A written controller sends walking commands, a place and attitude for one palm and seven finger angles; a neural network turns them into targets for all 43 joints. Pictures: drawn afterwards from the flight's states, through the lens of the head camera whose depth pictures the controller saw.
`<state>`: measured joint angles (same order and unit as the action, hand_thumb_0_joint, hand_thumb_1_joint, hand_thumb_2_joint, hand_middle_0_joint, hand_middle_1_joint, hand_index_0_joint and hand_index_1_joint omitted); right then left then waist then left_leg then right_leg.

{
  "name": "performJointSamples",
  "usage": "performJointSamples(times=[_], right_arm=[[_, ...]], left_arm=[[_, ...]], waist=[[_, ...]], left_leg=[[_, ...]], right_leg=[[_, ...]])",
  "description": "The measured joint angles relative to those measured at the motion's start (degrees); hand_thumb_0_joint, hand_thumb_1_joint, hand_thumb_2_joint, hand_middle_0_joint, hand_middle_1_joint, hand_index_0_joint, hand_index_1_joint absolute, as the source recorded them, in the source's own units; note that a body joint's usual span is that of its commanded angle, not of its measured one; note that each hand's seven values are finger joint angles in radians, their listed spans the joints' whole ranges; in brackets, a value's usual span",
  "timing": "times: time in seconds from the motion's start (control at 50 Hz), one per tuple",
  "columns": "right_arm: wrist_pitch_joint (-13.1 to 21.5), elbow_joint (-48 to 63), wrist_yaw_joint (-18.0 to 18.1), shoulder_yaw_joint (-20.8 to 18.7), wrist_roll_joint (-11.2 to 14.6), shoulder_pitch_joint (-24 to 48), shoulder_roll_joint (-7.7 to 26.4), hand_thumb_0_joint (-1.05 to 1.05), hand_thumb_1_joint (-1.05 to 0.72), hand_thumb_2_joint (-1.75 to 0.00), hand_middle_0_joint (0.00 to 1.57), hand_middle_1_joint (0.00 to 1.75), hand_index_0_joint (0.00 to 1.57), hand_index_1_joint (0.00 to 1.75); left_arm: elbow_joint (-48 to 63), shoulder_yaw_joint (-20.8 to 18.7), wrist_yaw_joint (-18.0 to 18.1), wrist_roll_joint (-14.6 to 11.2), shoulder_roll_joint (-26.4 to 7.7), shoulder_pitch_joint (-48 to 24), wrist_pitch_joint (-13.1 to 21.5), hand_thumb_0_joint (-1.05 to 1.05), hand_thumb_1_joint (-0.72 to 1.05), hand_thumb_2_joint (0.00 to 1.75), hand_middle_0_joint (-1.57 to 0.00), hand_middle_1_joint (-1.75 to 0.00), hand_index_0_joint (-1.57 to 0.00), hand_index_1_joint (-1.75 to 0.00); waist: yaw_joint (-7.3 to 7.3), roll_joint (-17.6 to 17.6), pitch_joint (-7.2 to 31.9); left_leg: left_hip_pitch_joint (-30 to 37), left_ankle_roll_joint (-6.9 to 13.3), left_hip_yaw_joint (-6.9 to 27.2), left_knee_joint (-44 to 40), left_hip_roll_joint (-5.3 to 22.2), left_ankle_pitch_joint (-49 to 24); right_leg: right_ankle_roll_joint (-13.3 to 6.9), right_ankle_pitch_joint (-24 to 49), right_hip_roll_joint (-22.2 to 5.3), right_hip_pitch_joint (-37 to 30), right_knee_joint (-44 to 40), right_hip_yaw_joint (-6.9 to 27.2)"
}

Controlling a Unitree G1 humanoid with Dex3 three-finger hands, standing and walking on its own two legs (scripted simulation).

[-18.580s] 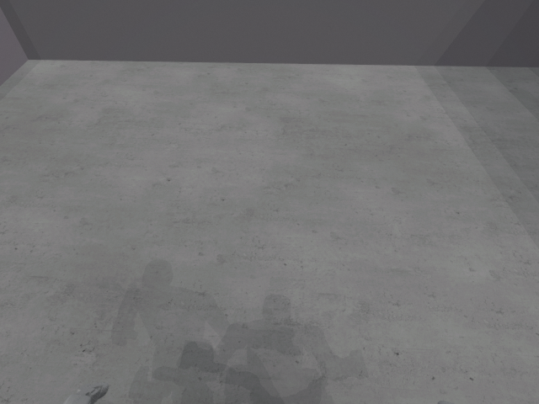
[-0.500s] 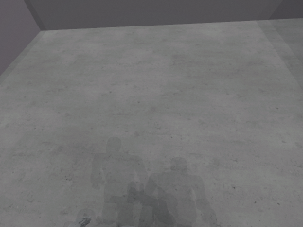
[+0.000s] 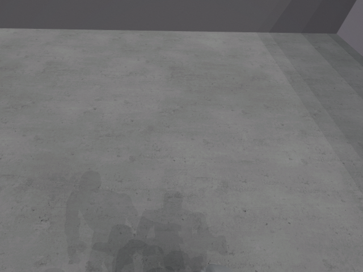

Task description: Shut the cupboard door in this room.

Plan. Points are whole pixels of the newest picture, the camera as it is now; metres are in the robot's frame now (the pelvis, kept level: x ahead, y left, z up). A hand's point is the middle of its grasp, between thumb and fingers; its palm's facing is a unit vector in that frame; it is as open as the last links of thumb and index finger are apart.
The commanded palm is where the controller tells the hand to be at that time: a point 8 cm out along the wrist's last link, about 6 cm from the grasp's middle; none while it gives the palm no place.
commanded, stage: turn or walk to find it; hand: left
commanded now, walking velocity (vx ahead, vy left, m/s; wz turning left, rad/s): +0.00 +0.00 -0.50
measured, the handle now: out of the picture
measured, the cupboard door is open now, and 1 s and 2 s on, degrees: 89 89 89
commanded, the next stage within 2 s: none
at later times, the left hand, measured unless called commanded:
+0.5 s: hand out of the picture +0.11 +0.11 -0.15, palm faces -0.23 -0.94 -0.27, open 7.4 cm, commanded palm none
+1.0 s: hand (128, 266) +0.16 +0.15 -0.17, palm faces -0.44 -0.87 -0.23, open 7.4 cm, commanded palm none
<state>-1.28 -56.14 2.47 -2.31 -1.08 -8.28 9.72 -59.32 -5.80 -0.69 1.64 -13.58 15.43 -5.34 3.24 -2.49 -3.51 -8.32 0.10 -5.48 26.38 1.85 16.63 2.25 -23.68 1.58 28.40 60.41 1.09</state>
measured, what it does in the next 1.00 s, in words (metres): steps on the spot, turning right: right foot, then left foot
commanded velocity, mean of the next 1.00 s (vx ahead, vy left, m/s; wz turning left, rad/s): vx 0.00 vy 0.00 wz -0.50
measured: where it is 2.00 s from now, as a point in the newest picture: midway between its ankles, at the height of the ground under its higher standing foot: outside the picture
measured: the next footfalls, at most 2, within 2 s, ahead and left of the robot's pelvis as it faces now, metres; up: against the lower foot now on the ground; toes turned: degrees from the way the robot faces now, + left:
right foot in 0.24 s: +0.02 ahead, -0.15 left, +0.00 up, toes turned -14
left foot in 0.78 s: +0.06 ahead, +0.07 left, +0.00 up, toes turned -22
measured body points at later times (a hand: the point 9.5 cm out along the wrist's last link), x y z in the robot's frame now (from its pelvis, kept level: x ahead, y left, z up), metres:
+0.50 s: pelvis -0.02 -0.07 +0.00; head +0.02 -0.10 +0.45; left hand +0.13 +0.16 -0.13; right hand -0.02 -0.34 -0.16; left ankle +0.01 +0.10 -0.66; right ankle -0.01 -0.14 -0.74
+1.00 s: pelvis -0.01 -0.02 +0.00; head +0.04 -0.02 +0.45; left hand +0.18 +0.19 -0.15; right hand -0.06 -0.26 -0.13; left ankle +0.02 +0.09 -0.74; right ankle -0.10 -0.13 -0.65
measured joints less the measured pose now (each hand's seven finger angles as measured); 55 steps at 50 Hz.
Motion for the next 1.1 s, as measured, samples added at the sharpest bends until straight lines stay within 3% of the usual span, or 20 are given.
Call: performJointSamples(times=[0.04,0.1,0.18,0.24,0.26,0.32,0.4,0.5,0.64,0.72,0.76,0.8,0.86,0.94,1.02,1.1], right_arm=[[0.0,0.1,-0.2,-0.1,-0.1,-0.3,-0.1,0.00,-0.91,-0.89,0.20,0.29,0.21,0.30],[0.3,0.6,-0.5,-0.4,-0.2,-0.6,-0.2,0.00,-0.91,-0.89,0.20,0.30,0.21,0.30],[0.5,0.9,-1.1,-0.9,-0.5,-1.0,0.6,0.00,-0.91,-0.89,0.20,0.30,0.21,0.30],[0.2,1.0,-1.5,-1.5,-0.2,-2.0,1.9,0.00,-0.91,-0.89,0.21,0.30,0.21,0.30],[-0.2,0.9,-1.5,-1.7,-0.1,-2.0,2.7,0.00,-0.91,-0.89,0.21,0.30,0.21,0.30],[-2.0,0.4,-0.9,-2.0,0.4,-2.0,4.3,0.00,-0.91,-0.89,0.20,0.29,0.21,0.30],[-2.4,0.5,-1.1,-2.0,0.1,-1.5,5.0,0.00,-0.91,-0.90,0.20,0.29,0.20,0.30],[-2.0,1.4,-1.4,-1.9,-0.1,-1.0,5.3,0.00,-0.91,-0.90,0.20,0.29,0.20,0.30],[-1.7,2.0,-1.0,-1.3,0.3,-0.1,4.5,0.00,-0.91,-0.90,0.20,0.29,0.20,0.30],[-1.0,2.9,-0.8,-0.8,0.7,0.8,3.4,0.00,-0.91,-0.90,0.20,0.29,0.20,0.30],[-0.2,3.4,-0.8,-0.5,0.9,0.9,2.8,0.00,-0.91,-0.90,0.20,0.29,0.20,0.30],[0.8,3.7,-0.7,-0.1,0.8,0.6,1.8,0.00,-0.91,-0.90,0.20,0.29,0.20,0.30],[0.6,4.0,-0.9,0.7,0.3,-0.5,0.8,0.00,-0.91,-0.89,0.20,0.29,0.20,0.30],[0.6,3.8,-0.7,0.9,-0.2,-2.1,0.0,0.00,-0.91,-0.89,0.20,0.30,0.21,0.30],[1.2,3.2,-0.8,0.6,-0.2,-3.5,-0.5,0.00,-0.91,-0.89,0.20,0.30,0.21,0.30],[1.3,2.4,-1.1,0.0,-0.2,-4.8,-0.3,0.00,-0.91,-0.89,0.21,0.30,0.21,0.30]], left_arm=[[1.0,-0.2,-0.2,0.0,-0.5,-0.5,0.1,0.01,0.91,0.89,-0.20,-0.29,-0.20,-0.30],[2.3,-0.3,-0.3,-0.2,-1.0,-1.5,0.1,0.01,0.91,0.89,-0.20,-0.29,-0.19,-0.30],[3.8,0.3,-0.5,-0.2,-0.7,-3.2,0.6,0.01,0.91,0.89,-0.20,-0.29,-0.19,-0.30],[5.0,0.9,-0.7,-0.2,-0.5,-4.2,2.2,0.01,0.91,0.90,-0.20,-0.29,-0.19,-0.30],[5.1,1.1,-0.5,0.0,-0.1,-4.9,3.0,0.01,0.91,0.89,-0.20,-0.29,-0.19,-0.30],[6.1,1.8,0.5,-0.4,1.2,-6.2,4.1,0.01,0.91,0.89,-0.20,-0.29,-0.19,-0.30],[6.6,2.2,1.0,-0.5,2.1,-6.4,3.7,0.00,0.91,0.89,-0.20,-0.29,-0.20,-0.30],[6.3,2.9,0.7,-0.4,2.6,-6.0,3.7,0.01,0.91,0.89,-0.20,-0.30,-0.20,-0.30],[5.8,2.7,0.5,-0.1,2.4,-5.1,3.5,0.01,0.91,0.89,-0.21,-0.30,-0.20,-0.30],[5.4,2.2,0.5,0.0,1.5,-4.7,3.0,0.01,0.91,0.89,-0.21,-0.30,-0.20,-0.30],[5.1,1.9,0.6,-0.2,0.7,-4.5,2.6,0.01,0.91,0.89,-0.21,-0.30,-0.20,-0.30],[4.8,1.5,0.7,-0.7,-0.3,-4.4,1.9,0.01,0.91,0.89,-0.21,-0.30,-0.20,-0.30],[4.5,0.9,0.4,-0.3,-1.4,-4.2,0.9,0.01,0.91,0.89,-0.20,-0.29,-0.20,-0.30],[4.7,0.1,-0.5,0.0,-2.2,-3.9,0.8,0.01,0.91,0.89,-0.20,-0.29,-0.20,-0.30],[4.9,0.0,-0.7,-0.2,-2.4,-4.3,0.8,0.01,0.91,0.89,-0.20,-0.29,-0.19,-0.30],[4.9,0.4,-0.8,-0.2,-1.7,-5.6,0.4,0.01,0.91,0.90,-0.20,-0.29,-0.19,-0.30]], waist=[[0.02,0.2,0.0],[-0.41,0.8,-0.3],[-1.61,2.9,-1.2],[-2.49,4.6,-1.4],[-2.83,5.8,-1.9],[-3.18,6.5,-3.0],[-3.02,5.1,-3.2],[-3.25,3.8,-2.4],[-2.42,2.7,-1.2],[-1.62,1.7,-0.9],[-1.60,1.1,-0.6],[-1.85,-0.1,-0.5],[-1.60,-0.5,-0.5],[-1.66,0.2,-0.5],[-1.89,0.6,-0.8],[-2.86,1.3,-1.5]], left_leg=[[0.2,-0.2,-1.2,-0.1,0.6,-0.1],[-0.1,-0.8,-3.0,0.6,1.8,0.3],[-1.2,-2.3,-5.3,3.7,4.4,2.0],[-3.8,-4.0,-6.5,10.1,7.1,5.2],[-6.0,-4.0,-4.8,15.1,7.7,8.6],[-12.9,-3.3,1.3,31.0,4.7,14.3],[-18.1,-3.7,3.3,38.3,2.8,9.0],[-19.2,-4.5,5.0,35.3,2.3,4.7],[-15.6,-4.6,5.6,26.2,1.3,6.5],[-11.5,-3.8,5.3,16.5,-0.1,7.1],[-8.1,-3.3,4.9,8.8,-0.7,3.7],[-6.0,-0.8,3.8,4.0,-1.1,-0.1],[-4.6,0.6,1.5,3.6,-0.1,0.8],[-2.5,0.7,-0.8,0.7,1.4,0.0],[-1.6,0.4,-3.4,0.1,2.4,0.1],[-1.2,-0.4,-6.0,1.3,3.7,1.2]], right_leg=[[0.8,0.5,-1.3,0.5,3.6,-0.4],[1.6,-0.1,-3.3,-0.7,1.6,-1.4],[1.4,-1.8,-4.9,-5.7,-10.8,-4.0],[-0.1,6.1,-4.3,-10.7,-23.1,-5.7],[-1.7,6.4,-3.4,-10.2,-22.4,-6.0],[-5.0,4.4,-2.4,-9.9,-21.9,-5.7],[-5.6,7.7,-1.4,-11.5,-27.3,-3.5],[-6.2,10.6,0.1,-12.4,-31.6,-1.1],[-6.0,11.9,2.1,-12.0,-32.9,1.8],[-5.0,12.3,3.0,-10.7,-32.1,4.1],[-4.2,12.0,3.5,-9.5,-30.8,5.1],[-3.2,8.3,3.7,-7.5,-26.5,6.2],[-1.0,-1.6,3.2,-2.5,-10.8,3.5],[1.1,-0.4,0.5,1.1,3.6,0.8],[2.3,0.5,-2.5,0.7,4.7,-0.2],[2.5,-1.1,-4.5,-2.0,-2.4,-2.2]])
